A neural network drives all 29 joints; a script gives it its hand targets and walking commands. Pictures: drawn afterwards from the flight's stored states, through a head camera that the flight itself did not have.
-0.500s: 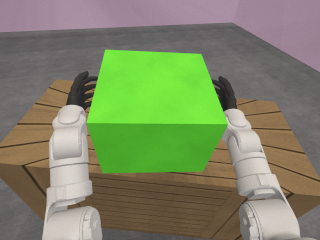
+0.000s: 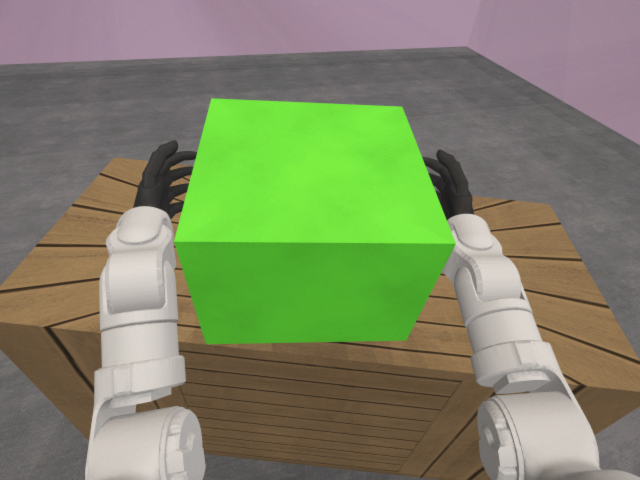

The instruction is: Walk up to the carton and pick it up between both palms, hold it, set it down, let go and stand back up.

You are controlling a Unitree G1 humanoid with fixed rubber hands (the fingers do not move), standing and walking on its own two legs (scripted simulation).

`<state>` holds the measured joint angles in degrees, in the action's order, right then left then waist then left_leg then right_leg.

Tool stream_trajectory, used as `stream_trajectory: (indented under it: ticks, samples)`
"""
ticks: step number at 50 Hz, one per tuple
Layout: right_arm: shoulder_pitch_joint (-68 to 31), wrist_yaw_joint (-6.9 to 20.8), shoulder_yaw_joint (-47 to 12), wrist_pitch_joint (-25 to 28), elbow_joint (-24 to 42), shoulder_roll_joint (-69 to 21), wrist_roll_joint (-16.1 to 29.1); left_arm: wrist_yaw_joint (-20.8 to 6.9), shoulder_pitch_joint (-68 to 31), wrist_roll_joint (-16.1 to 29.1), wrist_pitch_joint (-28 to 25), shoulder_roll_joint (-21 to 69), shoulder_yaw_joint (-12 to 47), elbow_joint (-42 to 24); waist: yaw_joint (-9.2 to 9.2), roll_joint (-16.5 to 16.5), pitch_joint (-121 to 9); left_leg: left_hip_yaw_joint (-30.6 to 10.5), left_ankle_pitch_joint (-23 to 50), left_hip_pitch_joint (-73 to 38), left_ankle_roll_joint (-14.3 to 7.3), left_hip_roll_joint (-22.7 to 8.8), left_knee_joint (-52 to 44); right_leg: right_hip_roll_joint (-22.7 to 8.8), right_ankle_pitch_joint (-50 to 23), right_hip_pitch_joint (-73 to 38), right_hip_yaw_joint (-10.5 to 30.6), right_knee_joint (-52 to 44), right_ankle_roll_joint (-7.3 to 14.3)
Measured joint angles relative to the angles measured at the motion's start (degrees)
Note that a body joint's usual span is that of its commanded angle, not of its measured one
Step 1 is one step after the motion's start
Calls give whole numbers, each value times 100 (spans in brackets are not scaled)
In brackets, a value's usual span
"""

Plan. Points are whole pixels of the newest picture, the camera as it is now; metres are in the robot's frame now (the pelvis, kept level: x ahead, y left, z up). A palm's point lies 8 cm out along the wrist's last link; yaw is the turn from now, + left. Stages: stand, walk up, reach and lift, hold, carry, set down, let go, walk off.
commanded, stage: hold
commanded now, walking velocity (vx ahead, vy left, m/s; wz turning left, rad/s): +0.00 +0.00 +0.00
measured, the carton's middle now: (308, 219) +0.40 +0.01 +0.14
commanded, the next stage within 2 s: none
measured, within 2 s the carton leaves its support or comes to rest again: neither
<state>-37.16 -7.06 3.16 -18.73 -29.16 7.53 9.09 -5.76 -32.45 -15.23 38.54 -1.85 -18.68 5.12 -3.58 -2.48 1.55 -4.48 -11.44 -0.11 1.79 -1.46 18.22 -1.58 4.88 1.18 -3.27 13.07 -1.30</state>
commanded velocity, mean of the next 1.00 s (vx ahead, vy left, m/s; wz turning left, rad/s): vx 0.00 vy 0.00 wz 0.00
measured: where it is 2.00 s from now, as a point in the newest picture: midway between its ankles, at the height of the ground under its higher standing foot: outside the picture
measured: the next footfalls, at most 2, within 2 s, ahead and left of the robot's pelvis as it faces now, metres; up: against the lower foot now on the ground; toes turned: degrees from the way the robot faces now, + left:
none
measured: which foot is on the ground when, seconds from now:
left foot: down 0.00-1.00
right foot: down 0.00-1.00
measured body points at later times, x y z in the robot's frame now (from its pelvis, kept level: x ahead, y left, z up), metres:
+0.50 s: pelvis +0.00 +0.00 +0.00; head -0.03 +0.03 +0.45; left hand +0.38 +0.19 +0.19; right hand +0.38 -0.17 +0.18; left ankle -0.01 +0.14 -0.75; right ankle +0.03 -0.14 -0.75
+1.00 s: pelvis +0.01 +0.00 +0.00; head -0.03 +0.03 +0.45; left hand +0.38 +0.19 +0.19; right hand +0.38 -0.17 +0.18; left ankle -0.01 +0.14 -0.75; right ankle +0.03 -0.14 -0.75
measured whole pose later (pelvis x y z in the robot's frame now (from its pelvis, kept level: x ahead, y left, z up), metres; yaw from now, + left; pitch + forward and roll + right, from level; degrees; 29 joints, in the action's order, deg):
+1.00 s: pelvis +0.01 +0.00 +0.00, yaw +0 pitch -7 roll -1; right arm -35.8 -7.6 1.9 -18.7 -27.1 8.3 10.3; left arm -5.7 -31.1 -15.2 38.7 -1.1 -18.5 2.8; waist -3.8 -2.1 2.3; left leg -4.2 -12.2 -0.9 1.6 -1.5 18.5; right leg -1.6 5.2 0.2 -3.1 12.8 -1.5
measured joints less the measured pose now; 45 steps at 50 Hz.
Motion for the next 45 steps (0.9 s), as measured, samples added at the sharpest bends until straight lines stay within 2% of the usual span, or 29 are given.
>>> stream_trajectory:
  ticks: [10, 24, 35, 45]
  samples:
    - [9, -28, -14, 34, -39, 8, -13, -39, -58, -27, -56, 23, -53, 111, -26, 47, 33, -2, 3, -33, -11, 9, -13, -10, 4, -31, -3, -5, -7]
    - [22, -40, -78, 59, 22, 44, 39, -19, 11, -10, -63, 33, -34, -12, 6, -6, 31, 20, -34, -47, -15, -1, 3, 1, 21, -48, 16, -11, -10]
    - [148, -46, -92, 57, 163, 22, 98, -9, 159, -1, -1, 26, 47, -219, -63, -17, 73, -14, -94, -77, -13, 3, 65, -2, 56, -125, -19, -20, -22]
    - [172, -49, -121, 38, 242, 77, 144, 18, 164, 9, 24, 64, 59, -293, -46, 31, 92, 22, -95, -72, -19, -1, 65, 2, 43, -106, 16, -24, -24]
